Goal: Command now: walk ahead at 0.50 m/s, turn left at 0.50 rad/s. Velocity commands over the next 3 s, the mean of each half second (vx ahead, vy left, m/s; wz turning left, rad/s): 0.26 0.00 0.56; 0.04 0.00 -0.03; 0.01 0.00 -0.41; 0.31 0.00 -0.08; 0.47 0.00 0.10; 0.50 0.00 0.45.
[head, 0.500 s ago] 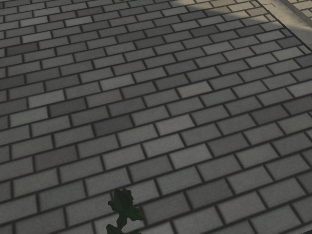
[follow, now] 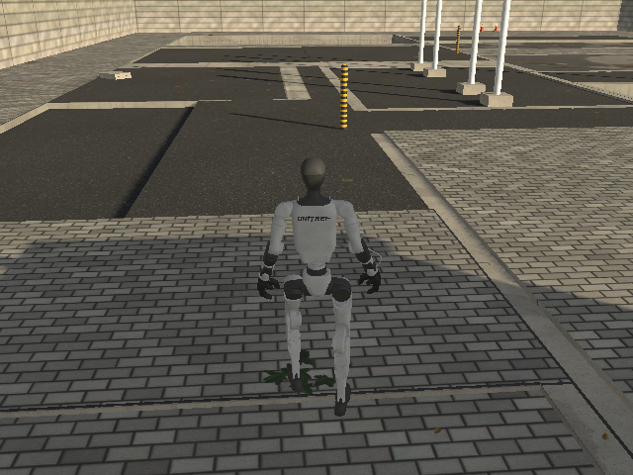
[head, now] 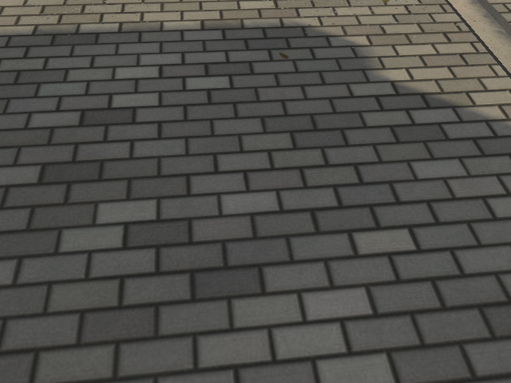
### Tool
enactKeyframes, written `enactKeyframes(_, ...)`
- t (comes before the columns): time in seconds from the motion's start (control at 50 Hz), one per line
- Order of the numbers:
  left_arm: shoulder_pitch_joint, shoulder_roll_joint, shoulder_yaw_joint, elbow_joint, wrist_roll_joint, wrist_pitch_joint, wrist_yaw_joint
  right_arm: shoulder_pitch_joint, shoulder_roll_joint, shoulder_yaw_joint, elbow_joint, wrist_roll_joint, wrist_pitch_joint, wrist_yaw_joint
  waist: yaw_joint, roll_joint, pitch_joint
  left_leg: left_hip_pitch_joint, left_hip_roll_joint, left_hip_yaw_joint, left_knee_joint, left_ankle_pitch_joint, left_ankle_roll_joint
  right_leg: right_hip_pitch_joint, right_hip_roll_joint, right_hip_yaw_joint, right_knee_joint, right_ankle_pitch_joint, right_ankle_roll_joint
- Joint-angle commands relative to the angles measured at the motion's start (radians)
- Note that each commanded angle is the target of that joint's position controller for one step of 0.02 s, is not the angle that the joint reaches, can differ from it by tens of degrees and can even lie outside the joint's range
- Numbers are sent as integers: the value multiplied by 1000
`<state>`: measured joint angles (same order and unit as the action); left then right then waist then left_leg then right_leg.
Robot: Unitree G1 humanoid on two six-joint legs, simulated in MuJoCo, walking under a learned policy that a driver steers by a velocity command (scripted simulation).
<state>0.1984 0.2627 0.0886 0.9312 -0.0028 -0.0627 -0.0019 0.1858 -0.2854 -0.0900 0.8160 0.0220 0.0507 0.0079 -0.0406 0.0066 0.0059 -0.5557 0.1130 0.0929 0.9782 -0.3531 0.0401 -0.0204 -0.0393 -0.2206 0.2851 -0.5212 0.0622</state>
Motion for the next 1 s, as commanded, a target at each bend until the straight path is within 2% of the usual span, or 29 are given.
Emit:
enactKeyframes(0.02,-242,170,31,-112,-24,-21,-6,207,-91,-40,9,2,18,2,-161,-107,-6,261,-23,54,-75,-87,46,-153,-242,59,35,436,-175)
enactKeyframes(0.04,-275,163,30,-115,-33,-14,-7,323,-99,-53,45,-3,15,3,-225,-60,-30,380,-75,94,-199,-81,75,-164,-200,8,246,603,-159)
enactKeyframes(0.06,-316,121,16,-126,-21,-5,-6,514,-111,-70,121,-10,5,2,-305,74,-42,560,-143,96,-332,-34,114,-299,-131,-6,630,565,-125)
enactKeyframes(0.08,-282,-23,-27,-134,5,0,-20,452,-102,-45,128,-7,-15,8,-184,330,81,505,-33,-215,-398,65,167,-594,-10,67,1074,-96,-65)
enactKeyframes(0.1,-192,-49,-35,-228,-29,-28,-21,255,-180,-19,20,-17,-74,25,27,458,41,446,138,-906,-760,-65,353,-814,110,245,1234,-106,-62)
enactKeyframes(0.12,-211,62,-20,-230,-70,-55,-26,168,-196,-26,-27,-24,-107,39,46,269,77,429,263,-972,-857,-116,373,-869,56,279,1237,-20,-83)
enactKeyframes(0.14,-249,118,-9,-229,-63,-66,-25,149,-168,-16,-34,-20,-122,36,42,103,109,357,251,-834,-797,-20,319,-841,8,291,1161,70,-100)
enactKeyframes(0.16,-239,117,-5,-207,-30,-59,-7,118,-172,-15,-41,-19,-126,31,63,8,106,299,200,-683,-749,121,265,-763,-23,275,1087,122,-90)
enactKeyframes(0.18,-247,105,-3,-205,-3,-48,9,94,-172,-13,-47,-22,-125,13,68,5,83,275,163,-573,-733,264,234,-698,-35,276,1002,161,-69)
enactKeyframes(0.22,-289,101,2,-208,2,-21,13,139,-116,2,-45,-24,-131,-23,45,24,33,327,103,-413,-714,588,187,-620,-28,262,852,259,-46)
enactKeyframes(0.26,-341,44,-9,-225,1,-10,12,226,-100,0,-24,-17,-126,-47,21,11,-8,444,62,-328,-671,809,156,-636,11,243,685,342,-39)
enactKeyframes(0.34,-426,-6,-23,-260,-10,1,-8,260,-111,-18,-35,-4,-80,-72,-8,87,-65,526,10,-263,-599,819,103,-582,78,216,390,488,-28)
enactKeyframes(0.42,-401,46,-8,-260,-10,2,-15,208,-105,-30,-68,-2,-52,-69,-5,133,-59,487,31,-354,-551,666,102,-486,80,247,276,487,-19)
enactKeyframes(0.48,-249,110,16,-212,3,-27,-11,98,-128,-40,-119,5,-57,-68,67,132,-88,482,-16,-399,-413,646,64,-304,79,248,101,565,-67)
enactKeyframes(0.5,-167,148,24,-198,26,-36,-5,82,-85,-28,-144,-7,-61,-62,87,81,-178,419,-80,-382,-263,549,29,-113,-18,313,106,745,-118)
enactKeyframes(0.52,-110,188,24,-195,42,-33,3,129,-4,-3,-167,-44,-63,-57,64,-126,-269,205,-191,-313,-17,-68,-17,137,-228,506,202,1223,-199)
enactKeyframes(0.54,-101,210,28,-185,48,-15,-1,332,-32,-6,-163,-12,-56,-52,-26,-361,-385,28,-241,-279,234,-427,-55,258,-447,865,117,1127,-397)
enactKeyframes(0.56,-171,136,10,-210,26,-8,-4,342,-130,-28,-113,-1,-41,-50,-27,-218,-308,-15,-168,-298,341,-337,-87,144,-402,859,68,840,-398)
enactKeyframes(0.58,-206,74,-9,-222,16,2,-4,227,-164,-37,-122,-3,-27,-52,4,-137,-199,-30,-145,-256,363,-265,-103,33,-312,692,58,679,-347)
enactKeyframes(0.6,-221,54,-23,-211,20,11,-7,176,-153,-35,-117,-8,-11,-58,4,-77,-151,0,-129,-245,327,-222,-108,-77,-243,599,31,540,-311)
enactKeyframes(0.68,-239,73,-29,-155,23,23,-12,117,-30,13,-131,-32,-10,-54,-8,-142,-77,226,-98,-158,-97,-166,-105,-295,-101,428,-32,421,-258)
enactKeyframes(0.76,-168,182,1,-147,-1,39,-1,77,-90,8,-116,-23,-28,-55,17,-143,-110,325,-129,-138,-376,17,-83,-233,-142,518,-1,392,-279)
enactKeyframes(0.8,-163,178,-2,-151,-20,51,9,82,-99,6,-104,-28,-29,-52,0,-136,-91,426,-136,-126,-515,121,-38,-314,-119,530,-1,269,-231)
enactKeyframes(0.82,-148,158,-9,-151,-22,51,11,76,-125,2,-114,-37,-30,-55,-1,-104,-90,491,-76,-171,-539,139,-1,-388,-96,516,25,199,-189)
enactKeyframes(0.84,-157,127,-13,-169,-17,47,10,74,-186,-15,-111,-51,-27,-59,17,37,-67,477,18,-250,-552,70,53,-472,-21,414,95,119,-137)
enactKeyframes(0.88,-159,129,-6,-174,-17,41,7,19,-160,-13,-130,-61,-34,-61,21,219,-23,388,162,-389,-673,147,145,-493,98,241,369,108,-78)
enactKeyframes(0.9,-132,135,3,-165,-18,43,5,-28,-155,-12,-149,-67,-44,-67,26,238,-25,400,215,-408,-662,322,175,-521,84,230,530,26,-65)
enactKeyframes(0.94,-76,148,21,-146,-21,61,6,-52,-134,-6,-159,-47,-65,-76,42,150,-41,454,240,-365,-615,619,193,-591,53,269,757,-26,-36)
enactKeyframes(1.0,-83,84,1,-163,-24,84,0,-70,-135,-10,-147,-25,-60,-73,39,122,-41,491,178,-228,-583,682,155,-584,19,223,683,58,2)
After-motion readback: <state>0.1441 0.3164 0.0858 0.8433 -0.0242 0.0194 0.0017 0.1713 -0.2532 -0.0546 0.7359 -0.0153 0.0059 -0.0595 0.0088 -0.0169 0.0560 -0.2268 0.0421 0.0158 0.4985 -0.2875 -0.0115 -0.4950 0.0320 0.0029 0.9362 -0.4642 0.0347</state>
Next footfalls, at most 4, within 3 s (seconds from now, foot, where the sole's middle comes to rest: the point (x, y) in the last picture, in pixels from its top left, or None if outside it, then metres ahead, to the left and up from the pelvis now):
0.08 left None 0.10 0.10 -0.76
0.50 right None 0.40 -0.03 -0.76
0.82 left None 0.25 0.17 -0.76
1.16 right None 0.35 -0.08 -0.76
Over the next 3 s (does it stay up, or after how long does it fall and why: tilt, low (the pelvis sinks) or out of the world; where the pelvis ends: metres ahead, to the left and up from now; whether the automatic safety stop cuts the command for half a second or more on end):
stays up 0.99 -0.03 0.01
